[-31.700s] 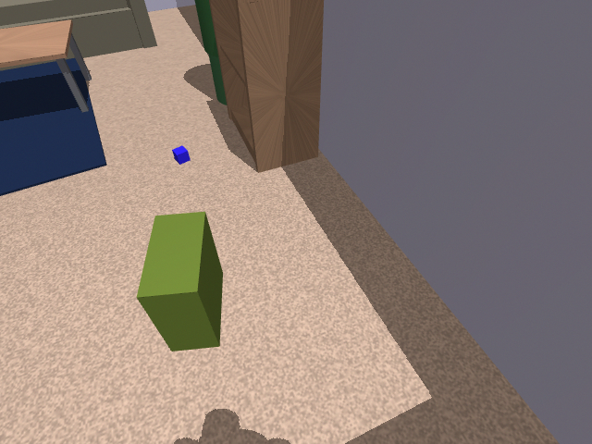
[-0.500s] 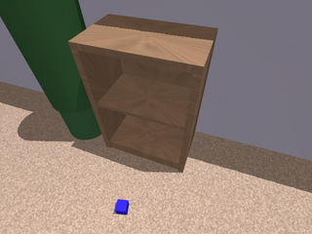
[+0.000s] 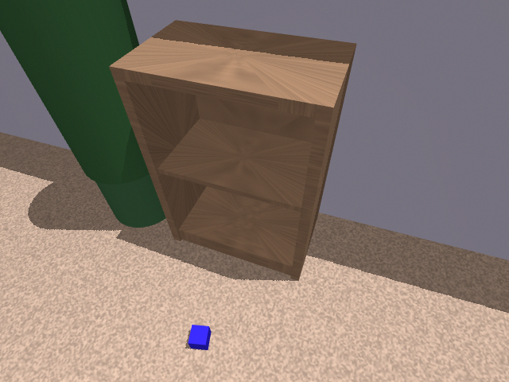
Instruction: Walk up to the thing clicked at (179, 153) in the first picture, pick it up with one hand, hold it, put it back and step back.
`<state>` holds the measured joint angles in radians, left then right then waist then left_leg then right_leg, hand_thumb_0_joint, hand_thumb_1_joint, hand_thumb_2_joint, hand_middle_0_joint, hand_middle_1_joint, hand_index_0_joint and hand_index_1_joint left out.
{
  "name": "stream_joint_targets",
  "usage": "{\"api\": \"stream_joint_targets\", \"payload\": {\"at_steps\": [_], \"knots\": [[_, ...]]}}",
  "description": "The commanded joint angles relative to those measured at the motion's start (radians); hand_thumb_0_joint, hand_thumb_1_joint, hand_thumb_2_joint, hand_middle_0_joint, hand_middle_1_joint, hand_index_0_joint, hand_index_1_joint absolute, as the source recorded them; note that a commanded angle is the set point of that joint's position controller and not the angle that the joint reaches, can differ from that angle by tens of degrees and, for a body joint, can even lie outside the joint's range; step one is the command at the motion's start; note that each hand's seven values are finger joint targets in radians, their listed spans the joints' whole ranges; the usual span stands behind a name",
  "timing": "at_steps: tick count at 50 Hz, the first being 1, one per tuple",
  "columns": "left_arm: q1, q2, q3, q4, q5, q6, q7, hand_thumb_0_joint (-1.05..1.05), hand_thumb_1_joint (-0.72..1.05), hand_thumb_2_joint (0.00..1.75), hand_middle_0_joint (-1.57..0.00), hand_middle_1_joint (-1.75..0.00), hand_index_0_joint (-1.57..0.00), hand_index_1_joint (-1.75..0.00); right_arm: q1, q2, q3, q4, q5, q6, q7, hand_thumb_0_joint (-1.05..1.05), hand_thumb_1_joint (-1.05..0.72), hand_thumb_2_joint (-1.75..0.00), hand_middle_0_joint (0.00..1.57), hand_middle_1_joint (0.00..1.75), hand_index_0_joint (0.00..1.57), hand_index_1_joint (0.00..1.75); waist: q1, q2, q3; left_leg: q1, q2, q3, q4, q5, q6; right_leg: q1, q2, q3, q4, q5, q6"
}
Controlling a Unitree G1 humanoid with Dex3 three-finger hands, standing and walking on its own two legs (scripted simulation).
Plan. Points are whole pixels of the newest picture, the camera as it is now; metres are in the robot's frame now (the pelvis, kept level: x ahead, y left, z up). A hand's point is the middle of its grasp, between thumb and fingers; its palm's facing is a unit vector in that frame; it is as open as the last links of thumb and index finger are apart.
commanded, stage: rise first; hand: left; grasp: from above
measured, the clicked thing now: (200, 337) +0.42 +0.24 -0.75
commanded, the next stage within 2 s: none
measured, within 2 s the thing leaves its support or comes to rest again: neither
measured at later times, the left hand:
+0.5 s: hand out of the picture +0.13 +0.26 -0.21, palm faces -0.09 -0.91 -0.40, open 13.5 cm
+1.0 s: hand out of the picture +0.12 +0.27 -0.27, palm faces -0.24 -0.83 -0.49, open 14.1 cm
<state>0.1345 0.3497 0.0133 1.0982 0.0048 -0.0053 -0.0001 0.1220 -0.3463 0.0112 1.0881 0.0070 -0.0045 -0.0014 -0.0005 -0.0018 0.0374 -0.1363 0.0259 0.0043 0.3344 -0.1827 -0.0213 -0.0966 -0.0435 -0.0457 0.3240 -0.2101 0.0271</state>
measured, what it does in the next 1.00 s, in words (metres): lowers itself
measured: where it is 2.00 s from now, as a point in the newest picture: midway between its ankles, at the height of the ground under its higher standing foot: outside the picture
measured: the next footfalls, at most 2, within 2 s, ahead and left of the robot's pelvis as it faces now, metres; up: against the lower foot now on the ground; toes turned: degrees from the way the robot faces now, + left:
none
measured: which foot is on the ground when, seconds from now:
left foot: down 0.00-1.00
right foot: down 0.00-1.00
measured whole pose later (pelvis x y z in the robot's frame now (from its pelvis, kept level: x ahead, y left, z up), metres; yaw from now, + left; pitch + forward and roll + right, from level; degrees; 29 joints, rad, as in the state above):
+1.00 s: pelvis -0.03 +0.01 -0.13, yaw -1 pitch +22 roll -2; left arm 0.21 0.36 0.15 0.49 0.30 0.16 -0.02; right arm 0.16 -0.23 -0.02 0.55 0.00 -0.18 -0.02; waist -0.03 0.00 -0.14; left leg -1.13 0.05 -0.03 1.31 -0.57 -0.02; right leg -1.08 -0.03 -0.03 1.28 -0.59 0.03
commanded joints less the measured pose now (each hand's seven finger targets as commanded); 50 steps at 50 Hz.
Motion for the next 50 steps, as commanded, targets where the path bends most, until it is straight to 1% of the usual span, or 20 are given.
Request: {"api": "stream_joint_targets", "payload": {"at_steps": [1,2,4,6,7,8,9,12,16,18,21,22,24,26,34,42,45,47,48,50], "knots": [[-0.331,0.149,0.089,-0.118,-0.031,-0.061,0.034,0.00,0.62,0.86,-0.20,-0.62,-0.20,-0.62,0.059,-0.105,-0.024,-0.218,0.049,-0.053,-0.045,0.00,-0.88,-0.90,0.20,0.30,0.20,0.30,-0.082,-0.042,-0.009,-0.095,-0.038,0.038,0.054,-0.016,0.033,-0.202,0.039,-0.003,0.037,0.045,-0.035],[-0.257,0.175,0.115,-0.067,-0.021,-0.045,0.023,0.00,0.54,0.88,-0.21,-0.66,-0.20,-0.67,0.065,-0.113,-0.038,-0.253,0.050,-0.043,-0.045,0.00,-0.89,-0.90,0.20,0.30,0.20,0.30,-0.044,-0.053,-0.009,-0.135,-0.031,0.040,0.090,0.007,0.033,-0.213,0.042,-0.011,0.068,0.044,-0.035],[-0.339,0.263,0.161,-0.115,0.017,-0.050,0.009,0.00,0.38,0.89,-0.21,-0.78,-0.21,-0.78,0.097,-0.112,-0.067,-0.287,0.038,-0.047,-0.058,0.00,-0.96,-0.92,0.20,0.30,0.20,0.30,-0.034,-0.045,-0.159,-0.132,-0.033,0.034,0.149,0.066,0.036,-0.206,0.037,0.001,0.136,0.112,-0.034],[-0.173,0.244,0.190,-0.036,0.067,-0.028,-0.019,0.00,0.22,0.88,-0.16,-0.88,-0.18,-0.86,0.132,-0.106,-0.091,-0.318,0.017,-0.053,-0.044,0.00,-0.93,-0.91,0.20,0.30,0.20,0.30,-0.019,-0.006,-0.232,-0.186,-0.044,0.030,0.225,0.124,0.029,-0.223,0.032,0.007,0.213,0.170,-0.036],[-0.116,0.241,0.207,-0.036,0.092,-0.018,-0.030,0.00,0.14,0.90,-0.16,-0.90,-0.17,-0.89,0.132,-0.096,-0.097,-0.345,0.010,-0.055,-0.036,0.00,-0.94,-0.91,0.20,0.30,0.20,0.30,0.017,0.008,-0.262,-0.219,-0.047,0.031,0.253,0.139,0.025,-0.212,0.031,0.005,0.239,0.171,-0.040],[-0.064,0.224,0.215,-0.065,0.100,-0.005,-0.033,0.00,0.06,0.90,-0.17,-0.90,-0.18,-0.90,0.132,-0.094,-0.104,-0.374,0.011,-0.055,-0.033,0.00,-0.93,-0.91,0.20,0.30,0.20,0.30,0.033,0.040,-0.296,-0.210,-0.048,0.031,0.260,0.156,0.019,-0.209,0.035,0.007,0.253,0.175,-0.044],[-0.083,0.228,0.211,-0.124,0.118,0.009,-0.032,0.00,-0.02,0.92,-0.17,-0.91,-0.17,-0.91,0.122,-0.088,-0.105,-0.407,0.015,-0.056,-0.032,0.00,-0.92,-0.91,0.20,0.30,0.20,0.30,0.041,0.063,-0.326,-0.195,-0.048,0.031,0.255,0.166,0.014,-0.197,0.038,0.007,0.255,0.171,-0.049],[-0.133,0.175,0.175,-0.180,0.145,0.076,-0.019,0.00,-0.26,0.92,-0.17,-0.95,-0.16,-0.96,0.087,-0.073,-0.098,-0.467,0.022,-0.054,-0.026,0.00,-0.90,-0.91,0.20,0.30,0.20,0.30,0.016,0.045,-0.264,-0.265,-0.043,0.027,0.281,0.117,0.013,-0.266,0.043,0.003,0.262,0.115,-0.048],[-0.125,0.174,0.187,-0.262,0.155,0.121,0.002,0.00,-0.55,0.96,-0.14,-0.97,-0.11,-1.00,0.088,-0.068,-0.103,-0.522,0.020,-0.072,-0.016,0.00,-0.91,-0.91,0.20,0.30,0.20,0.30,0.003,0.027,-0.237,-0.365,-0.028,0.020,0.360,0.026,0.016,-0.387,0.052,-0.006,0.341,0.008,-0.046],[-0.117,0.158,0.190,-0.291,0.167,0.118,0.008,0.00,-0.55,0.96,-0.12,-0.99,-0.10,-1.01,0.106,-0.065,-0.107,-0.531,0.016,-0.090,-0.014,0.00,-0.91,-0.91,0.20,0.30,0.20,0.30,-0.006,0.019,-0.254,-0.405,-0.021,0.013,0.413,0.005,0.017,-0.445,0.056,-0.009,0.401,-0.014,-0.045],[-0.118,0.178,0.213,-0.406,0.173,0.097,0.012,0.00,-0.58,0.98,-0.10,-1.02,-0.08,-1.04,0.114,-0.057,-0.113,-0.558,0.011,-0.115,-0.015,0.00,-0.92,-0.91,0.20,0.30,0.20,0.30,-0.014,0.038,-0.310,-0.450,-0.016,0.007,0.490,-0.005,0.020,-0.511,0.053,-0.001,0.483,-0.022,-0.044],[-0.093,0.179,0.219,-0.456,0.180,0.094,0.012,0.00,-0.58,0.99,-0.10,-1.02,-0.08,-1.04,0.114,-0.053,-0.114,-0.567,0.010,-0.122,-0.019,0.00,-0.90,-0.91,0.20,0.30,0.20,0.30,-0.006,0.062,-0.340,-0.450,-0.014,0.008,0.507,-0.003,0.020,-0.529,0.051,0.003,0.504,-0.020,-0.046],[-0.052,0.170,0.218,-0.508,0.180,0.098,0.011,0.00,-0.58,0.99,-0.09,-1.04,-0.07,-1.06,0.118,-0.054,-0.117,-0.578,0.007,-0.133,-0.025,0.00,-0.90,-0.90,0.20,0.30,0.20,0.30,-0.023,0.052,-0.359,-0.463,-0.009,0.002,0.535,-0.001,0.021,-0.555,0.052,0.005,0.532,-0.018,-0.043],[-0.014,0.182,0.226,-0.571,0.190,0.110,0.011,0.00,-0.58,1.00,-0.10,-1.03,-0.07,-1.06,0.113,-0.051,-0.116,-0.591,0.005,-0.141,-0.031,0.00,-0.89,-0.90,0.20,0.30,0.20,0.30,-0.015,0.080,-0.379,-0.466,-0.005,0.000,0.550,0.005,0.019,-0.576,0.050,0.009,0.553,-0.016,-0.045],[0.094,0.158,0.204,-0.673,0.219,0.176,-0.004,0.00,-0.59,1.00,-0.09,-1.04,-0.07,-1.06,0.091,-0.041,-0.106,-0.622,-0.003,-0.170,-0.045,0.00,-0.89,-0.90,0.20,0.30,0.20,0.30,-0.036,0.065,-0.383,-0.557,-0.002,-0.005,0.642,-0.020,0.026,-0.647,0.048,0.008,0.617,-0.032,-0.040],[0.153,0.164,0.211,-0.754,0.253,0.181,-0.003,0.00,-0.54,0.96,-0.11,-1.03,-0.11,-1.04,0.076,-0.031,-0.101,-0.662,-0.008,-0.197,-0.037,0.00,-0.89,-0.90,0.20,0.30,0.20,0.30,-0.022,0.076,-0.421,-0.653,-0.005,-0.015,0.735,-0.030,0.027,-0.745,0.048,0.002,0.722,-0.056,-0.045],[0.096,0.183,0.214,-0.779,0.268,0.166,0.002,0.00,-0.55,0.94,-0.12,-1.03,-0.12,-1.04,0.060,-0.036,-0.101,-0.664,-0.007,-0.207,-0.034,0.00,-0.91,-0.91,0.20,0.30,0.20,0.30,-0.036,0.096,-0.417,-0.701,-0.002,-0.027,0.768,-0.077,0.023,-0.820,0.049,0.005,0.768,-0.099,-0.047],[0.046,0.187,0.201,-0.734,0.298,0.141,0.002,0.00,-0.52,0.92,-0.13,-1.02,-0.13,-1.02,0.051,-0.042,-0.102,-0.652,-0.009,-0.216,-0.031,0.00,-0.89,-0.90,0.20,0.30,0.20,0.30,-0.050,0.085,-0.397,-0.767,0.000,-0.035,0.818,-0.123,0.025,-0.902,0.050,0.004,0.826,-0.138,-0.047],[-0.008,0.220,0.216,-0.720,0.319,0.121,0.005,0.00,-0.52,0.92,-0.14,-1.01,-0.14,-1.01,0.043,-0.043,-0.102,-0.645,-0.011,-0.220,-0.030,0.00,-0.90,-0.91,0.20,0.30,0.20,0.30,-0.046,0.088,-0.398,-0.817,-0.002,-0.036,0.855,-0.144,0.028,-0.942,0.048,0.007,0.858,-0.152,-0.046],[-0.044,0.228,0.215,-0.663,0.362,0.075,0.006,0.00,-0.51,0.93,-0.13,-1.02,-0.12,-1.02,0.043,-0.047,-0.110,-0.637,-0.013,-0.229,-0.026,0.00,-0.87,-0.90,0.20,0.30,0.20,0.30,-0.045,0.067,-0.420,-0.889,-0.010,-0.027,0.922,-0.200,0.034,-1.006,0.047,0.015,0.911,-0.192,-0.047]]}}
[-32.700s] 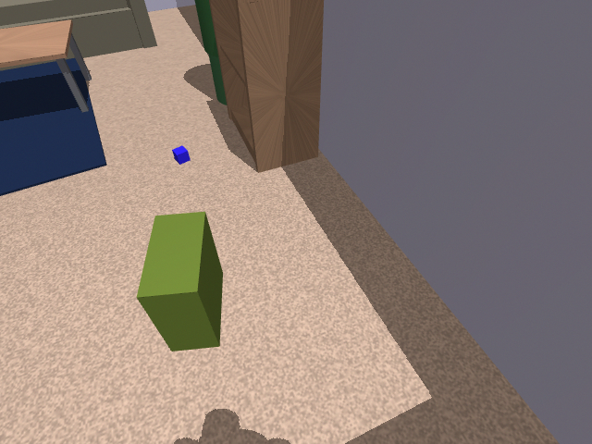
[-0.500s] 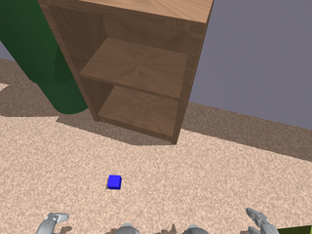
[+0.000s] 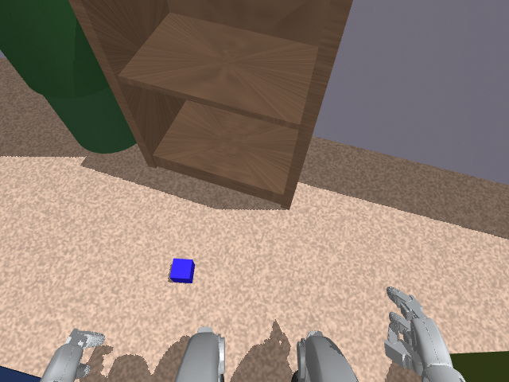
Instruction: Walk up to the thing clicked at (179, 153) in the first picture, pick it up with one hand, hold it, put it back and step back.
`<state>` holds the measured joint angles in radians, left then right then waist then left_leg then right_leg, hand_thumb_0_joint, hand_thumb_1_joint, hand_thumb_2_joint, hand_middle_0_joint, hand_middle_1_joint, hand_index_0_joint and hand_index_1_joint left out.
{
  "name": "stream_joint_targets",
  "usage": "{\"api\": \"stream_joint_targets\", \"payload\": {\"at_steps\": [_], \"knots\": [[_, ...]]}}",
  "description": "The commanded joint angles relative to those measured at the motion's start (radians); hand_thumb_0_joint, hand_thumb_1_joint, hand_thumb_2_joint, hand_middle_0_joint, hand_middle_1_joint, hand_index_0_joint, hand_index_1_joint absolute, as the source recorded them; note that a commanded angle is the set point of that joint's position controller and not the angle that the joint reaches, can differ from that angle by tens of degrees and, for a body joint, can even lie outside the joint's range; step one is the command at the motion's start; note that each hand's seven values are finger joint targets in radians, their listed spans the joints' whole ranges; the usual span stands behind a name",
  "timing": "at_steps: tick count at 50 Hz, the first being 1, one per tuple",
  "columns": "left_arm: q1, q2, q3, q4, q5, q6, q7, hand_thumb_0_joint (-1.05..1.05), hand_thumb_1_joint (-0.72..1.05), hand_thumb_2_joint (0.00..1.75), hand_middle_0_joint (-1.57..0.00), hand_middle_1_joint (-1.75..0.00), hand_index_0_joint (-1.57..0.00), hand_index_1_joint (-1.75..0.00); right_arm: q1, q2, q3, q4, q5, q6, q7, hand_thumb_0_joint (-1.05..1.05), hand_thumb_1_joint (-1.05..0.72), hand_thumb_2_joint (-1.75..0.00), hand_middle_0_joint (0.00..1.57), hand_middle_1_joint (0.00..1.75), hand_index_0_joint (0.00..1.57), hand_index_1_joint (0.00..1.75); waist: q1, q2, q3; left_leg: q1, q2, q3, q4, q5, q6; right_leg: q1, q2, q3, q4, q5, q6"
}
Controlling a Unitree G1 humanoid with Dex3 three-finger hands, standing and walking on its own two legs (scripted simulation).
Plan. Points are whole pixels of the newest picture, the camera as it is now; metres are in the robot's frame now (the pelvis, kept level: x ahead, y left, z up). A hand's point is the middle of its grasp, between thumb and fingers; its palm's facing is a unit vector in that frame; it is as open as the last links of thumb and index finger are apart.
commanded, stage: rise first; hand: left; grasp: from above
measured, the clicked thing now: (182, 270) +0.45 +0.25 -0.62
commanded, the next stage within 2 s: approach in 1.76 s
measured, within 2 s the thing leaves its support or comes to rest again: neither
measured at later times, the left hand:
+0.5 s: hand (129, 312) +0.28 +0.31 -0.35, palm faces -0.49 -0.37 -0.79, open 14.1 cm
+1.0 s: hand (141, 288) +0.36 +0.32 -0.44, palm faces -0.47 -0.09 -0.88, open 14.3 cm
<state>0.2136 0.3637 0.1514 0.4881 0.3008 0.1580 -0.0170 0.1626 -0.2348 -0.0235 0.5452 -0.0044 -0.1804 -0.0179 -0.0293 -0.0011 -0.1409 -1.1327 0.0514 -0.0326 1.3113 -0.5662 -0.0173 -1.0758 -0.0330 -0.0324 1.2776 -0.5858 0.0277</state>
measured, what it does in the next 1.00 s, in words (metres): lowers itself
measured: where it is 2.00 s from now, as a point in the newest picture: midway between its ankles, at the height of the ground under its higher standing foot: outside the picture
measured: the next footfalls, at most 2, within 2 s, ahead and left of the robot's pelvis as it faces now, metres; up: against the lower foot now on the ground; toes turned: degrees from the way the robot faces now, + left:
none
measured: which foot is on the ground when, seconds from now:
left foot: down 0.00-1.00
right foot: down 0.00-1.00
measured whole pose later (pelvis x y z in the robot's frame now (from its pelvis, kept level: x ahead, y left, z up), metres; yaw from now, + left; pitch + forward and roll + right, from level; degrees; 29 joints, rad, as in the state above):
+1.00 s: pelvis -0.08 +0.01 -0.30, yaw -6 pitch +32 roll -8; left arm -0.77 0.81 0.18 1.26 1.21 -0.38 0.25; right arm 0.12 -0.27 0.00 0.76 -0.10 -0.02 0.11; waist -0.14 -0.03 -0.07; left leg -2.26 0.03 -0.14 2.32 -0.63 0.00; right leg -2.15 0.00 -0.05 2.26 -0.67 0.05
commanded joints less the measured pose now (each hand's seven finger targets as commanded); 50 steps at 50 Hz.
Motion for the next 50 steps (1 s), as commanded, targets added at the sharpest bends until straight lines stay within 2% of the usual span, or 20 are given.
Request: {"api": "stream_joint_targets", "payload": {"at_steps": [1,3,4,5,8,10,12,14,17,18,20,23,26,28,31,33,39,43,46,50], "knots": [[-0.153,0.214,0.068,-0.045,0.086,-0.116,0.024,0.00,-0.52,0.93,-0.13,-1.02,-0.13,-1.02,-0.002,-0.166,-0.078,-0.086,0.000,-0.058,-0.004,0.00,-0.88,-0.90,0.20,0.30,0.20,0.30,-0.018,0.074,-0.260,0.081,-0.036,0.009,-0.029,0.174,0.029,-0.064,0.035,0.006,-0.009,0.174,-0.049],[-0.200,0.229,0.068,-0.001,0.127,-0.170,0.022,0.00,-0.52,0.95,-0.12,-1.01,-0.11,-1.02,-0.014,-0.178,-0.082,-0.075,-0.002,-0.065,0.002,0.00,-0.87,-0.90,0.20,0.30,0.20,0.30,-0.018,0.087,-0.296,0.021,-0.034,-0.006,0.023,0.149,0.023,-0.148,0.033,0.004,0.072,0.153,-0.049],[-0.223,0.251,0.075,0.015,0.153,-0.198,0.023,0.00,-0.51,0.96,-0.11,-1.01,-0.11,-1.01,-0.013,-0.184,-0.086,-0.066,-0.002,-0.067,0.005,0.00,-0.86,-0.90,0.20,0.30,0.20,0.30,-0.008,0.084,-0.330,-0.006,-0.037,-0.001,0.063,0.141,0.026,-0.174,0.035,0.007,0.101,0.148,-0.049],[-0.253,0.266,0.066,0.020,0.172,-0.227,0.019,0.00,-0.52,0.95,-0.11,-1.02,-0.11,-1.02,-0.013,-0.191,-0.089,-0.054,0.000,-0.067,0.009,0.00,-0.87,-0.90,0.20,0.30,0.20,0.30,-0.013,0.088,-0.365,-0.021,-0.034,-0.008,0.093,0.162,0.025,-0.207,0.034,0.006,0.139,0.161,-0.050],[-0.309,0.318,0.082,0.016,0.231,-0.301,0.026,0.00,-0.54,0.97,-0.10,-1.03,-0.09,-1.03,-0.011,-0.209,-0.097,-0.038,0.000,-0.062,0.022,0.00,-0.89,-0.91,0.20,0.30,0.20,0.30,0.002,0.133,-0.474,-0.050,-0.035,-0.016,0.188,0.220,0.021,-0.308,0.034,0.006,0.249,0.194,-0.053],[-0.334,0.378,0.117,0.041,0.273,-0.329,0.043,0.00,-0.54,0.97,-0.11,-1.02,-0.10,-1.03,-0.006,-0.223,-0.100,-0.016,0.002,-0.051,0.029,0.00,-0.90,-0.91,0.20,0.30,0.20,0.30,0.020,0.144,-0.525,-0.061,-0.033,-0.014,0.249,0.280,0.022,-0.348,0.034,0.004,0.302,0.232,-0.054],[-0.416,0.417,0.129,0.064,0.329,-0.341,0.068,0.00,-0.58,0.99,-0.09,-1.03,-0.09,-1.04,0.001,-0.227,-0.102,-0.002,0.001,-0.035,0.034,0.00,-0.92,-0.91,0.20,0.30,0.20,0.30,0.018,0.137,-0.565,-0.114,-0.036,-0.004,0.310,0.295,0.027,-0.371,0.037,0.004,0.343,0.254,-0.052],[-0.478,0.426,0.127,0.116,0.369,-0.342,0.092,0.00,-0.58,0.99,-0.08,-1.04,-0.08,-1.03,0.009,-0.227,-0.103,0.017,0.001,-0.019,0.040,0.00,-0.93,-0.91,0.20,0.30,0.20,0.30,0.018,0.109,-0.582,-0.177,-0.036,0.001,0.358,0.278,0.031,-0.395,0.038,-0.002,0.369,0.244,-0.051],[-0.630,0.468,0.128,0.209,0.414,-0.358,0.105,0.00,-0.58,0.99,-0.07,-1.05,-0.08,-1.04,0.026,-0.230,-0.107,0.042,-0.006,-0.003,0.051,0.00,-0.91,-0.91,0.20,0.30,0.20,0.30,0.003,0.077,-0.602,-0.294,-0.039,0.012,0.435,0.191,0.040,-0.440,0.039,-0.006,0.402,0.182,-0.046],[-0.649,0.506,0.144,0.247,0.435,-0.364,0.104,0.00,-0.56,0.99,-0.07,-1.06,-0.08,-1.05,0.032,-0.235,-0.109,0.049,-0.008,0.003,0.055,0.00,-0.90,-0.91,0.20,0.30,0.20,0.30,0.018,0.051,-0.627,-0.318,-0.040,0.014,0.460,0.172,0.045,-0.441,0.041,-0.007,0.413,0.165,-0.045],[-0.730,0.548,0.144,0.281,0.479,-0.384,0.099,0.00,-0.55,1.00,-0.06,-1.05,-0.07,-1.04,0.042,-0.238,-0.107,0.066,-0.015,0.014,0.058,0.00,-0.88,-0.90,0.20,0.30,0.20,0.30,0.017,0.053,-0.664,-0.359,-0.040,0.021,0.506,0.142,0.046,-0.455,0.041,-0.008,0.449,0.141,-0.045],[-0.838,0.606,0.141,0.335,0.540,-0.420,0.093,0.00,-0.53,1.00,-0.05,-1.05,-0.06,-1.04,0.056,-0.244,-0.103,0.085,-0.021,0.027,0.060,0.00,-0.85,-0.89,0.20,0.30,0.20,0.30,0.010,0.055,-0.645,-0.433,-0.039,0.021,0.542,0.067,0.045,-0.505,0.044,-0.022,0.486,0.077,-0.045],[-0.932,0.620,0.123,0.359,0.580,-0.461,0.093,0.00,-0.54,1.02,-0.05,-1.03,-0.05,-1.03,0.072,-0.244,-0.094,0.102,-0.030,0.043,0.064,0.00,-0.85,-0.89,0.20,0.30,0.20,0.30,-0.015,0.069,-0.633,-0.479,-0.039,0.024,0.586,0.010,0.051,-0.554,0.049,-0.027,0.505,0.025,-0.045],[-0.963,0.670,0.140,0.399,0.610,-0.487,0.101,0.00,-0.55,1.03,-0.06,-1.02,-0.06,-1.02,0.076,-0.249,-0.087,0.110,-0.035,0.054,0.068,0.00,-0.87,-0.90,0.20,0.30,0.20,0.30,-0.014,0.084,-0.626,-0.507,-0.040,0.017,0.608,-0.014,0.050,-0.594,0.053,-0.038,0.540,-0.002,-0.047],[-1.018,0.688,0.128,0.455,0.653,-0.530,0.117,0.00,-0.56,1.04,-0.06,-0.99,-0.05,-1.00,0.071,-0.253,-0.076,0.120,-0.045,0.073,0.078,0.00,-0.87,-0.90,0.20,0.30,0.20,0.30,-0.025,0.133,-0.544,-0.555,-0.037,-0.009,0.610,-0.113,0.047,-0.702,0.057,-0.061,0.591,-0.085,-0.053],[-1.062,0.711,0.130,0.463,0.685,-0.557,0.137,0.00,-0.56,1.04,-0.06,-0.97,-0.05,-0.98,0.078,-0.256,-0.072,0.123,-0.055,0.086,0.084,0.00,-0.87,-0.90,0.20,0.30,0.20,0.30,-0.029,0.159,-0.544,-0.556,-0.037,-0.017,0.618,-0.133,0.047,-0.731,0.060,-0.072,0.613,-0.095,-0.055],[-1.162,0.745,0.124,0.533,0.785,-0.588,0.230,0.00,-0.55,1.03,-0.05,-0.94,-0.04,-0.95,0.087,-0.268,-0.056,0.152,-0.080,0.115,0.098,0.00,-0.88,-0.90,0.20,0.30,0.20,0.30,-0.059,0.213,-0.530,-0.569,-0.043,-0.027,0.673,-0.119,0.041,-0.827,0.058,-0.094,0.685,-0.072,-0.059],[-1.219,0.749,0.106,0.583,0.850,-0.572,0.285,0.00,-0.55,1.01,-0.05,-0.94,-0.04,-0.95,0.099,-0.285,-0.057,0.171,-0.092,0.136,0.104,0.00,-0.89,-0.90,0.20,0.30,0.20,0.30,-0.071,0.266,-0.543,-0.522,-0.039,-0.048,0.685,-0.081,0.030,-0.898,0.054,-0.112,0.735,-0.029,-0.061],[-1.232,0.739,0.086,0.627,0.887,-0.552,0.312,0.00,-0.55,1.01,-0.05,-0.95,-0.05,-0.95,0.107,-0.280,-0.052,0.179,-0.100,0.151,0.110,0.00,-0.89,-0.90,0.20,0.30,0.20,0.30,-0.081,0.287,-0.544,-0.514,-0.041,-0.049,0.699,-0.045,0.029,-0.911,0.052,-0.116,0.754,-0.005,-0.061],[-1.265,0.741,0.065,0.657,0.914,-0.532,0.327,0.00,-0.52,0.98,-0.04,-0.97,-0.06,-0.95,0.110,-0.280,-0.056,0.181,-0.109,0.160,0.114,0.00,-0.90,-0.90,0.20,0.30,0.20,0.30,-0.093,0.271,-0.550,-0.538,-0.045,-0.037,0.735,-0.039,0.034,-0.912,0.053,-0.114,0.753,0.000,-0.061]]}}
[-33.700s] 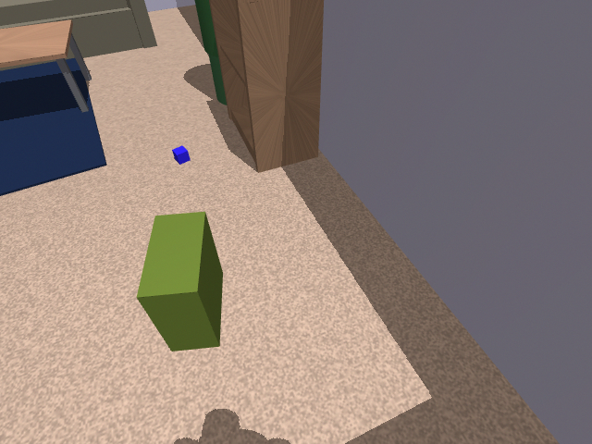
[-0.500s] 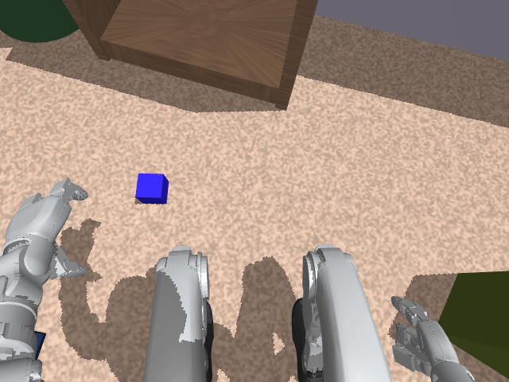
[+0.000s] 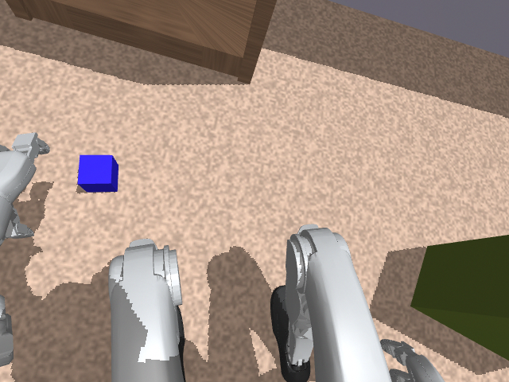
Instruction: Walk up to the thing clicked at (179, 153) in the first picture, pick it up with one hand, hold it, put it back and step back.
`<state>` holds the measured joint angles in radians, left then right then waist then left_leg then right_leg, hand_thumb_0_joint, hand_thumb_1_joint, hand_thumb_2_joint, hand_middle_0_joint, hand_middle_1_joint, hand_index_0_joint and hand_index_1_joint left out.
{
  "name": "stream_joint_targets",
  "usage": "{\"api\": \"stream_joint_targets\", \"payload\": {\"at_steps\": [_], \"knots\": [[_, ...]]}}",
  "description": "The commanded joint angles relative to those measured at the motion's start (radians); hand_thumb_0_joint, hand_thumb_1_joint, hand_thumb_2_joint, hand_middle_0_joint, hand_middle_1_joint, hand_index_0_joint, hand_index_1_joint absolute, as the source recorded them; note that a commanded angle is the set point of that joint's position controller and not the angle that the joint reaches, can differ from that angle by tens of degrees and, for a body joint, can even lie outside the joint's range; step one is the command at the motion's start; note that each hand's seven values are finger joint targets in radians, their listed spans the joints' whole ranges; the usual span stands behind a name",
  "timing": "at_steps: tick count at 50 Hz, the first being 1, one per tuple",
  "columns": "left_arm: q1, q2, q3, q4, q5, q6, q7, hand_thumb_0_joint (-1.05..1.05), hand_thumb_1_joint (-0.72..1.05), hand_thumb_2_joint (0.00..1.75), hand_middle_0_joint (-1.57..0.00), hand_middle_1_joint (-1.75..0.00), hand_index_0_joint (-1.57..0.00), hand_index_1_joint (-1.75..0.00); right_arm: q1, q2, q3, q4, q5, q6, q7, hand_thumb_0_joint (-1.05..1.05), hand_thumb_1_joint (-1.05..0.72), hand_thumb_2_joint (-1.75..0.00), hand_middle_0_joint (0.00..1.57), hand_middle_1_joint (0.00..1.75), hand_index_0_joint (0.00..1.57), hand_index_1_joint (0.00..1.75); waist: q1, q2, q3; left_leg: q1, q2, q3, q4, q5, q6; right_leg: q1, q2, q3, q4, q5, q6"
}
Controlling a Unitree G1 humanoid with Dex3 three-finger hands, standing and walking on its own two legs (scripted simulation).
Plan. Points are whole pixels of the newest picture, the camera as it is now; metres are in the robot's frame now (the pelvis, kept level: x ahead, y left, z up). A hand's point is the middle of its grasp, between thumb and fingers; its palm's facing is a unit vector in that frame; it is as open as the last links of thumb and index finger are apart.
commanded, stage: rise first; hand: left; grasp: from above
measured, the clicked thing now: (99, 174) +0.50 +0.29 -0.32
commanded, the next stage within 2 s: approach in 0.76 s
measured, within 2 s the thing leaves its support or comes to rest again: neither
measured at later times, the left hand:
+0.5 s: hand (35, 188) +0.43 +0.35 -0.18, palm faces -0.47 -0.07 -0.88, open 14.2 cm
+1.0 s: hand (48, 180) +0.45 +0.34 -0.20, palm faces -0.47 -0.03 -0.88, open 14.1 cm
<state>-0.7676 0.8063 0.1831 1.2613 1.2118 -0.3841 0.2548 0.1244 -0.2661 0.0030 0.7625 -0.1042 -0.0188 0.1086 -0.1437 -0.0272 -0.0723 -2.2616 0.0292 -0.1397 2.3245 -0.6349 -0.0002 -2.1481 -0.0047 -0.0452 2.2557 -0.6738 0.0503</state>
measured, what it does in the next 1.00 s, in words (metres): stands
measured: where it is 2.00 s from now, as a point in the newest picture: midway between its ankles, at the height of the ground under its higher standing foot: (232, 359)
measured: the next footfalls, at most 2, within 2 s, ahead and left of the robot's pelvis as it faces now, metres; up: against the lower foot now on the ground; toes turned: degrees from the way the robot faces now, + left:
none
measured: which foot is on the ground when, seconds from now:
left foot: down 0.00-1.00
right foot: down 0.00-1.00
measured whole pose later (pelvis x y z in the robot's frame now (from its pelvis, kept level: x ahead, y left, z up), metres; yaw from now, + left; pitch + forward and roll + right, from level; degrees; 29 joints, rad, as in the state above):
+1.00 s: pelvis +0.01 -0.01 -0.04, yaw -2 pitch +32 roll -9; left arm -0.92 0.91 0.15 1.45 1.37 -0.41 0.39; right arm 0.08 -0.26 0.07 0.78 -0.20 0.01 0.13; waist -0.21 -0.06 -0.02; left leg -2.35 0.03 -0.18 2.45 -0.68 -0.02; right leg -2.24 0.01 -0.06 2.37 -0.70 0.06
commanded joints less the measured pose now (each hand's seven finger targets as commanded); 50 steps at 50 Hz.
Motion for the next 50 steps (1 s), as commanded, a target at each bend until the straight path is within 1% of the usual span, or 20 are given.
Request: {"api": "stream_joint_targets", "payload": {"at_steps": [1,5,8,12,14,17,19,22,25,26,27,29,37,38,39,42,43,44,48,50], "knots": [[-0.301,0.307,0.039,-0.119,0.009,0.012,0.058,0.00,-0.53,0.99,-0.05,-0.97,-0.06,-0.95,0.156,-0.249,-0.080,-0.032,-0.013,0.001,-0.010,0.00,-0.90,-0.90,0.20,0.30,0.20,0.30,0.018,0.306,-0.624,0.591,-0.026,0.073,-0.270,0.048,0.019,0.166,0.024,-0.100,-0.219,0.101,-0.081],[-0.317,0.308,0.030,-0.115,0.025,0.013,0.060,0.00,-0.52,0.98,-0.05,-0.97,-0.06,-0.96,0.160,-0.247,-0.076,-0.032,-0.022,0.011,-0.004,0.00,-0.90,-0.90,0.20,0.30,0.20,0.30,0.005,0.312,-0.647,0.614,-0.022,0.060,-0.250,0.104,0.018,0.168,0.026,-0.106,-0.195,0.141,-0.079],[-0.306,0.331,0.050,-0.107,0.034,0.004,0.063,0.00,-0.53,0.97,-0.05,-0.98,-0.07,-0.96,0.166,-0.247,-0.072,-0.031,-0.030,0.022,0.000,0.00,-0.90,-0.90,0.20,0.30,0.20,0.30,0.007,0.292,-0.665,0.593,-0.027,0.076,-0.218,0.149,0.023,0.203,0.032,-0.102,-0.191,0.172,-0.076],[-0.311,0.334,0.041,-0.077,0.049,-0.016,0.066,0.00,-0.53,0.97,-0.05,-0.99,-0.07,-0.97,0.147,-0.242,-0.062,-0.031,-0.042,0.032,0.004,0.00,-0.90,-0.90,0.20,0.30,0.20,0.30,-0.005,0.292,-0.622,0.550,-0.024,0.077,-0.195,0.144,0.025,0.185,0.036,-0.104,-0.178,0.171,-0.079],[-0.288,0.357,0.061,-0.077,0.065,-0.028,0.070,0.00,-0.53,0.98,-0.05,-0.98,-0.07,-0.97,0.155,-0.240,-0.054,-0.028,-0.050,0.040,0.006,0.00,-0.90,-0.90,0.20,0.30,0.20,0.30,0.006,0.281,-0.641,0.554,-0.026,0.085,-0.180,0.177,0.028,0.223,0.040,-0.102,-0.181,0.197,-0.078],[-0.297,0.361,0.068,-0.092,0.065,-0.041,0.081,0.00,-0.54,0.98,-0.05,-0.98,-0.06,-0.97,0.147,-0.246,-0.055,-0.027,-0.060,0.048,0.009,0.00,-0.90,-0.90,0.20,0.30,0.20,0.30,0.002,0.301,-0.659,0.578,-0.023,0.083,-0.164,0.202,0.027,0.209,0.043,-0.103,-0.164,0.211,-0.076],[-0.302,0.354,0.062,-0.083,0.073,-0.052,0.090,0.00,-0.54,0.98,-0.05,-0.98,-0.07,-0.97,0.143,-0.244,-0.053,-0.027,-0.064,0.053,0.009,0.00,-0.90,-0.90,0.20,0.30,0.20,0.30,-0.004,0.288,-0.638,0.548,-0.023,0.083,-0.158,0.175,0.028,0.204,0.044,-0.101,-0.168,0.193,-0.077],[-0.310,0.381,0.073,-0.081,0.084,-0.060,0.102,0.00,-0.53,0.98,-0.05,-0.98,-0.06,-0.97,0.140,-0.246,-0.046,-0.020,-0.070,0.059,0.007,0.00,-0.90,-0.90,0.20,0.30,0.20,0.30,-0.006,0.290,-0.639,0.537,-0.023,0.081,-0.148,0.168,0.030,0.205,0.046,-0.098,-0.162,0.189,-0.076],[-0.333,0.382,0.065,-0.067,0.096,-0.067,0.116,0.00,-0.53,0.98,-0.05,-0.98,-0.06,-0.97,0.136,-0.251,-0.048,-0.016,-0.078,0.061,0.006,0.00,-0.90,-0.90,0.20,0.30,0.20,0.30,-0.023,0.290,-0.627,0.526,-0.020,0.076,-0.138,0.149,0.030,0.185,0.047,-0.102,-0.154,0.176,-0.076],[-0.344,0.373,0.053,-0.060,0.099,-0.069,0.118,0.00,-0.53,0.98,-0.05,-0.98,-0.06,-0.97,0.129,-0.249,-0.043,-0.015,-0.078,0.062,0.005,0.00,-0.90,-0.90,0.20,0.30,0.20,0.30,-0.024,0.297,-0.610,0.511,-0.022,0.077,-0.141,0.126,0.030,0.173,0.048,-0.103,-0.154,0.157,-0.078],[-0.347,0.383,0.058,-0.048,0.099,-0.072,0.124,0.00,-0.53,0.98,-0.05,-0.98,-0.06,-0.97,0.126,-0.249,-0.042,-0.013,-0.077,0.060,0.005,0.00,-0.90,-0.90,0.20,0.30,0.20,0.30,-0.024,0.304,-0.590,0.498,-0.023,0.077,-0.147,0.102,0.028,0.159,0.045,-0.105,-0.150,0.137,-0.079],[-0.352,0.396,0.058,-0.041,0.113,-0.074,0.131,0.00,-0.52,0.98,-0.05,-0.99,-0.07,-0.97,0.123,-0.252,-0.038,-0.014,-0.079,0.059,0.002,0.00,-0.90,-0.90,0.20,0.30,0.20,0.30,-0.025,0.309,-0.600,0.505,-0.021,0.070,-0.148,0.085,0.025,0.146,0.051,-0.113,-0.148,0.121,-0.082],[-0.371,0.397,0.054,0.011,0.123,-0.053,0.167,0.00,-0.51,0.97,-0.05,-1.00,-0.07,-0.98,0.123,-0.255,-0.028,-0.002,-0.085,0.050,0.000,0.00,-0.90,-0.90,0.20,0.30,0.20,0.30,-0.029,0.296,-0.606,0.489,-0.026,0.079,-0.124,0.112,0.029,0.145,0.050,-0.113,-0.135,0.152,-0.076],[-0.374,0.393,0.047,0.017,0.131,-0.050,0.169,0.00,-0.53,0.98,-0.05,-0.99,-0.07,-0.98,0.128,-0.255,-0.023,-0.002,-0.089,0.050,0.002,0.00,-0.90,-0.90,0.20,0.30,0.20,0.30,-0.040,0.311,-0.610,0.498,-0.026,0.075,-0.122,0.124,0.028,0.148,0.050,-0.116,-0.128,0.162,-0.075],[-0.382,0.408,0.063,0.018,0.119,-0.047,0.173,0.00,-0.52,0.97,-0.05,-1.00,-0.07,-0.98,0.126,-0.259,-0.029,-0.002,-0.086,0.047,0.001,0.00,-0.90,-0.90,0.20,0.30,0.20,0.30,-0.034,0.304,-0.608,0.491,-0.026,0.077,-0.124,0.111,0.028,0.139,0.049,-0.116,-0.128,0.154,-0.076],[-0.375,0.402,0.045,0.022,0.132,-0.035,0.171,0.00,-0.53,0.98,-0.05,-0.99,-0.07,-0.98,0.131,-0.254,-0.020,0.000,-0.089,0.042,0.003,0.00,-0.90,-0.90,0.20,0.30,0.20,0.30,-0.038,0.319,-0.606,0.502,-0.027,0.077,-0.120,0.132,0.027,0.149,0.049,-0.117,-0.123,0.170,-0.076],[-0.372,0.404,0.055,0.026,0.128,-0.032,0.173,0.00,-0.59,1.06,-0.07,-0.95,-0.04,-0.99,0.131,-0.256,-0.021,0.003,-0.091,0.042,0.003,0.00,-0.90,-0.90,0.20,0.30,0.20,0.30,-0.035,0.319,-0.608,0.499,-0.027,0.081,-0.116,0.135,0.027,0.152,0.049,-0.116,-0.124,0.175,-0.075],[-0.392,0.406,0.054,0.016,0.127,-0.030,0.174,0.00,-0.51,0.98,-0.05,-1.00,-0.08,-0.97,0.134,-0.259,-0.023,0.002,-0.092,0.042,0.004,0.00,-0.90,-0.89,0.20,0.30,0.20,0.30,-0.040,0.332,-0.613,0.505,-0.026,0.078,-0.125,0.132,0.026,0.146,0.048,-0.121,-0.116,0.172,-0.075],[-0.480,0.340,-0.022,0.039,0.132,-0.029,0.171,0.00,-0.50,0.94,-0.05,-1.02,-0.09,-0.98,0.152,-0.253,-0.011,0.011,-0.098,0.035,0.007,0.00,-0.90,-0.89,0.20,0.30,0.20,0.30,-0.101,0.302,-0.578,0.453,-0.024,0.073,-0.102,0.105,0.031,0.149,0.052,-0.121,-0.135,0.169,-0.073],[-0.504,0.308,-0.048,0.058,0.119,-0.026,0.174,0.00,-0.51,0.95,-0.05,-1.02,-0.09,-0.98,0.157,-0.255,-0.013,0.016,-0.096,0.026,0.005,0.00,-0.90,-0.89,0.20,0.30,0.20,0.30,-0.113,0.301,-0.569,0.459,-0.022,0.068,-0.095,0.100,0.030,0.129,0.051,-0.123,-0.133,0.163,-0.072]]}}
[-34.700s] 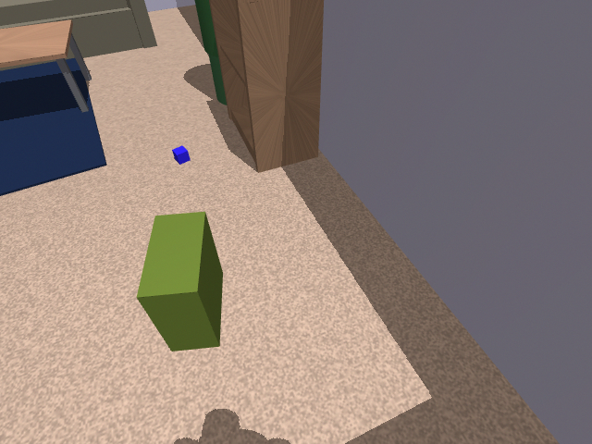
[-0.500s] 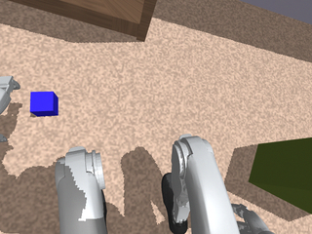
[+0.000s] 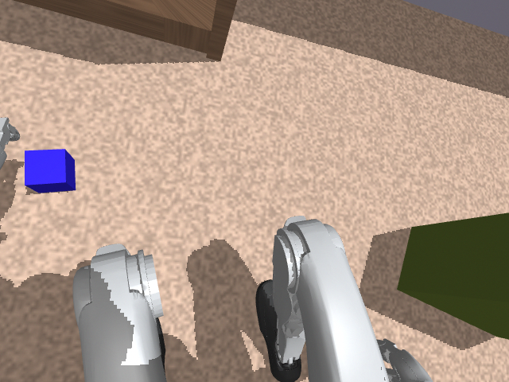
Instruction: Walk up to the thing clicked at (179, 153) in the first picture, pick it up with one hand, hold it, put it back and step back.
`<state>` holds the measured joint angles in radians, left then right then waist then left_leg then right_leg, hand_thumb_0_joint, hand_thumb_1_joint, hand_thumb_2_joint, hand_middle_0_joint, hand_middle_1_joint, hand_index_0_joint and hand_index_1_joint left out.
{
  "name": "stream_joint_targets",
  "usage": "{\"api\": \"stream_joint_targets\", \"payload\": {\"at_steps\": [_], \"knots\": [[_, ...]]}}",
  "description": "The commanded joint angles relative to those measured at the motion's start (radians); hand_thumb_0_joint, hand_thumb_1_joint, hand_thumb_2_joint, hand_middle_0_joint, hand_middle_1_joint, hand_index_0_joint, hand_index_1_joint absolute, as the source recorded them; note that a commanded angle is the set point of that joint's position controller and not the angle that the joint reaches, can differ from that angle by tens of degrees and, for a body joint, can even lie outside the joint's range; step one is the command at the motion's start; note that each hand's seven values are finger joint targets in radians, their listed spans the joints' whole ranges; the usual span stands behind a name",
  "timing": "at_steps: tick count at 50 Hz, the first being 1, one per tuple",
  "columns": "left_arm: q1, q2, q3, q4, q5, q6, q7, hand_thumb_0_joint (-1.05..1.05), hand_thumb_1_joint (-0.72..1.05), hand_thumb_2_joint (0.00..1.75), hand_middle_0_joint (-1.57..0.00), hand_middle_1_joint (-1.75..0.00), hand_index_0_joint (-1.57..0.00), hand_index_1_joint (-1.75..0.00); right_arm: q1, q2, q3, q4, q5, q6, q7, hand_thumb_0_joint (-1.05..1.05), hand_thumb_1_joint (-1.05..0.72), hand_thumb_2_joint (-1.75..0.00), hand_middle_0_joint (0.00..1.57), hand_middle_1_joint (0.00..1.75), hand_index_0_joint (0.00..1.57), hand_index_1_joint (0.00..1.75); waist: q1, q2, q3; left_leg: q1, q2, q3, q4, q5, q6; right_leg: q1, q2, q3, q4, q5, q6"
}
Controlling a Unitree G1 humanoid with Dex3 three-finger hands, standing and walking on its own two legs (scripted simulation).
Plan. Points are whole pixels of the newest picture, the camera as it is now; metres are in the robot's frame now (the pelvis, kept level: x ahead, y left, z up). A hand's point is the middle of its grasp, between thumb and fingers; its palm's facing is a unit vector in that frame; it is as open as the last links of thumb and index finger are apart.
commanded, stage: approach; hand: left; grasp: from above
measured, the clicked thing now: (51, 171) +0.48 +0.31 -0.29
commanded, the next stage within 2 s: close in in 0.32 s
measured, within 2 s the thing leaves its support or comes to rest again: neither
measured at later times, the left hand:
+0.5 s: hand (16, 153) +0.48 +0.33 -0.17, palm faces -0.44 -0.01 -0.90, open 13.9 cm
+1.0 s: hand (32, 187) +0.43 +0.32 -0.22, palm faces -0.42 -0.06 -0.90, open 14.0 cm
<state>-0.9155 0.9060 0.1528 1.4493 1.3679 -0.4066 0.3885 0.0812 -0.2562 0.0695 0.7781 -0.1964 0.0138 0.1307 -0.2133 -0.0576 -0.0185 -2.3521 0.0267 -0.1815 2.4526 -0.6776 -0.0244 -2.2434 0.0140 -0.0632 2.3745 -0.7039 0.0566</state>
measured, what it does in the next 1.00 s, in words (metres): stands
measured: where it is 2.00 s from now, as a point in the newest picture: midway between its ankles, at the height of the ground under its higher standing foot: (218, 363)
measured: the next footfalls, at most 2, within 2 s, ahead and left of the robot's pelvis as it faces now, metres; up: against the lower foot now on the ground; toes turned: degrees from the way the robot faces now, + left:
none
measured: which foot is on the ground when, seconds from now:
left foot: down 0.00-1.00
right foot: down 0.00-1.00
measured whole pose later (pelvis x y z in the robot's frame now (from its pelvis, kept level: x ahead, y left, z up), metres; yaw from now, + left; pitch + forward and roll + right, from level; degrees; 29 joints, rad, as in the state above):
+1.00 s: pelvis +0.00 +0.01 -0.01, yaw -3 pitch +29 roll -11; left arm -0.96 0.94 0.12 1.62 1.49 -0.43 0.60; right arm 0.02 -0.28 0.15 0.74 -0.25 0.00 0.15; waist -0.29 -0.13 0.03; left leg -2.37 0.03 -0.22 2.52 -0.68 -0.01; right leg -2.24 0.04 -0.09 2.40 -0.69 0.05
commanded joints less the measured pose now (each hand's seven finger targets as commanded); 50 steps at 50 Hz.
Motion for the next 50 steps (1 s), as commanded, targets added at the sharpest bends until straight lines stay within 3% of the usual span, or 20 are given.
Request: {"api": "stream_joint_targets", "payload": {"at_steps": [1,3,5,7,11,16,18,24,25,27,30,32,34,36,39,40,41,43,46,50], "knots": [[-0.379,0.182,-0.038,-0.127,-0.033,-0.005,0.044,0.00,-0.51,0.95,-0.05,-1.01,-0.08,-0.98,0.212,-0.271,-0.074,0.004,-0.011,-0.010,-0.016,0.00,-0.90,-0.89,0.20,0.30,0.20,0.30,-0.063,0.340,-0.625,0.566,-0.018,0.103,-0.220,0.156,0.053,0.222,0.033,-0.112,-0.248,0.205,-0.075],[-0.392,0.142,-0.071,-0.088,-0.029,0.002,0.055,0.00,-0.50,0.95,-0.05,-1.03,-0.09,-0.99,0.218,-0.272,-0.068,0.009,-0.008,-0.020,-0.015,0.00,-0.90,-0.89,0.20,0.30,0.20,0.30,-0.078,0.332,-0.606,0.565,-0.017,0.098,-0.216,0.157,0.050,0.210,0.034,-0.120,-0.243,0.208,-0.078],[-0.406,0.152,-0.069,-0.052,-0.019,0.017,0.073,0.00,-0.50,0.95,-0.05,-1.03,-0.09,-0.98,0.227,-0.280,-0.057,0.009,-0.011,-0.028,-0.013,0.00,-0.90,-0.89,0.20,0.30,0.20,0.30,-0.084,0.351,-0.599,0.576,-0.017,0.096,-0.220,0.174,0.046,0.210,0.034,-0.129,-0.233,0.221,-0.075],[-0.419,0.214,-0.034,-0.037,0.003,0.034,0.097,0.00,-0.49,0.95,-0.05,-1.03,-0.10,-0.99,0.229,-0.287,-0.048,0.001,-0.013,-0.031,-0.013,0.00,-0.90,-0.89,0.20,0.30,0.20,0.30,-0.070,0.379,-0.629,0.580,-0.016,0.104,-0.217,0.184,0.043,0.235,0.037,-0.126,-0.230,0.234,-0.079],[-0.396,0.278,0.023,-0.042,0.023,0.093,0.145,0.00,-0.49,0.94,-0.05,-1.04,-0.10,-1.00,0.215,-0.290,-0.035,-0.026,-0.012,-0.038,-0.008,0.00,-0.90,-0.89,0.20,0.30,0.20,0.30,-0.056,0.458,-0.665,0.618,-0.011,0.112,-0.222,0.218,0.039,0.245,0.037,-0.126,-0.201,0.270,-0.082],[-0.342,0.334,0.084,-0.134,-0.016,0.176,0.157,0.00,-0.50,0.93,-0.05,-1.05,-0.10,-1.01,0.193,-0.291,-0.037,-0.066,0.010,-0.039,-0.004,0.00,-0.90,-0.89,0.20,0.30,0.20,0.30,-0.014,0.499,-0.743,0.608,-0.011,0.136,-0.233,0.236,0.043,0.314,0.038,-0.102,-0.208,0.309,-0.090],[-0.315,0.347,0.093,-0.153,-0.045,0.206,0.135,0.00,-0.50,0.92,-0.05,-1.06,-0.10,-1.01,0.189,-0.289,-0.044,-0.074,0.029,-0.038,-0.005,0.00,-0.91,-0.89,0.20,0.30,0.20,0.30,0.001,0.472,-0.763,0.594,-0.009,0.143,-0.223,0.240,0.050,0.331,0.039,-0.090,-0.220,0.317,-0.087],[-0.240,0.234,-0.003,-0.098,-0.139,0.222,-0.017,0.00,-0.49,0.91,-0.05,-1.05,-0.10,-0.99,0.225,-0.277,-0.044,-0.062,0.038,-0.032,-0.004,0.00,-0.90,-0.90,0.20,0.30,0.20,0.30,-0.041,0.281,-0.643,0.417,-0.015,0.131,-0.212,0.166,0.077,0.392,0.039,-0.081,-0.269,0.270,-0.063],[-0.243,0.212,-0.023,-0.091,-0.143,0.211,-0.050,0.00,-0.49,0.91,-0.05,-1.06,-0.10,-1.00,0.237,-0.283,-0.045,-0.056,0.037,-0.033,-0.002,0.00,-0.90,-0.90,0.20,0.30,0.20,0.30,-0.068,0.255,-0.620,0.408,-0.017,0.123,-0.210,0.168,0.077,0.387,0.037,-0.089,-0.263,0.270,-0.063],[-0.266,0.190,-0.056,-0.090,-0.161,0.175,-0.104,0.00,-0.47,0.90,-0.05,-1.06,-0.11,-0.99,0.243,-0.286,-0.037,-0.052,0.032,-0.029,-0.005,0.00,-0.90,-0.89,0.20,0.30,0.20,0.30,-0.085,0.216,-0.598,0.387,-0.016,0.112,-0.203,0.150,0.078,0.386,0.039,-0.096,-0.268,0.252,-0.061],[-0.290,0.205,-0.058,-0.114,-0.176,0.095,-0.147,0.00,-0.47,0.91,-0.06,-1.06,-0.12,-0.99,0.250,-0.292,-0.029,-0.048,0.021,-0.022,-0.007,0.00,-0.90,-0.90,0.20,0.30,0.20,0.30,-0.086,0.207,-0.572,0.396,-0.017,0.104,-0.198,0.144,0.071,0.399,0.039,-0.100,-0.279,0.235,-0.058],[-0.308,0.213,-0.055,-0.155,-0.184,0.022,-0.144,0.00,-0.46,0.90,-0.06,-1.05,-0.13,-0.98,0.244,-0.301,-0.024,-0.053,0.012,-0.016,-0.011,0.00,-0.90,-0.90,0.20,0.30,0.20,0.30,-0.079,0.237,-0.587,0.451,-0.012,0.095,-0.190,0.153,0.057,0.389,0.044,-0.109,-0.281,0.228,-0.067],[-0.329,0.266,-0.021,-0.195,-0.169,-0.049,-0.126,0.00,-0.48,0.91,-0.06,-1.04,-0.12,-0.98,0.236,-0.302,-0.018,-0.060,-0.001,-0.006,-0.012,0.00,-0.90,-0.90,0.20,0.30,0.20,0.30,-0.063,0.296,-0.616,0.521,-0.009,0.092,-0.183,0.177,0.049,0.394,0.045,-0.107,-0.276,0.234,-0.068],[-0.316,0.325,0.027,-0.226,-0.120,-0.101,-0.080,0.00,-0.48,0.91,-0.07,-1.02,-0.12,-0.97,0.212,-0.308,-0.009,-0.063,-0.008,0.012,-0.011,0.00,-0.90,-0.90,0.20,0.30,0.20,0.30,-0.037,0.365,-0.666,0.594,-0.004,0.088,-0.182,0.214,0.037,0.382,0.051,-0.113,-0.254,0.244,-0.077],[-0.292,0.325,0.052,-0.223,-0.035,-0.132,0.027,0.00,-0.47,0.92,-0.06,-0.98,-0.09,-0.94,0.166,-0.311,-0.009,-0.065,-0.018,0.031,-0.004,0.00,-0.89,-0.89,0.20,0.30,0.20,0.30,-0.033,0.452,-0.674,0.705,0.006,0.072,-0.202,0.281,0.024,0.307,0.054,-0.141,-0.201,0.276,-0.083],[-0.266,0.306,0.058,-0.154,-0.013,-0.129,0.068,0.00,-0.48,0.92,-0.06,-0.97,-0.09,-0.94,0.151,-0.318,-0.014,-0.057,-0.021,0.032,-0.004,0.00,-0.89,-0.89,0.20,0.30,0.20,0.30,-0.043,0.455,-0.630,0.704,0.004,0.063,-0.216,0.293,0.020,0.259,0.054,-0.156,-0.179,0.277,-0.085],[-0.290,0.261,0.026,-0.088,0.017,-0.125,0.102,0.00,-0.47,0.92,-0.06,-0.97,-0.09,-0.93,0.148,-0.309,-0.010,-0.048,-0.028,0.026,0.000,0.00,-0.89,-0.89,0.20,0.30,0.20,0.30,-0.077,0.453,-0.585,0.681,0.009,0.059,-0.210,0.270,0.023,0.223,0.059,-0.163,-0.172,0.267,-0.086],[-0.299,0.261,0.035,-0.021,0.055,-0.102,0.172,0.00,-0.49,0.95,-0.05,-0.96,-0.07,-0.94,0.135,-0.314,-0.005,-0.037,-0.038,0.020,0.002,0.00,-0.89,-0.89,0.20,0.30,0.20,0.30,-0.088,0.434,-0.533,0.628,0.005,0.065,-0.209,0.238,0.026,0.190,0.058,-0.172,-0.178,0.253,-0.082],[-0.349,0.252,-0.003,0.031,0.109,-0.045,0.250,0.00,-0.49,0.95,-0.05,-0.97,-0.08,-0.95,0.131,-0.315,0.000,-0.027,-0.052,0.004,0.001,0.00,-0.89,-0.89,0.20,0.30,0.20,0.30,-0.102,0.465,-0.529,0.613,0.003,0.076,-0.208,0.208,0.022,0.163,0.058,-0.166,-0.171,0.241,-0.085],[-0.385,0.218,-0.035,0.081,0.093,0.058,0.319,0.00,-0.47,0.93,-0.04,-1.01,-0.08,-0.97,0.104,-0.323,-0.006,-0.021,-0.068,-0.036,0.007,0.00,-0.90,-0.90,0.20,0.30,0.20,0.30,-0.118,0.474,-0.524,0.569,0.000,0.081,-0.209,0.128,0.019,0.133,0.059,-0.168,-0.166,0.186,-0.082]]}}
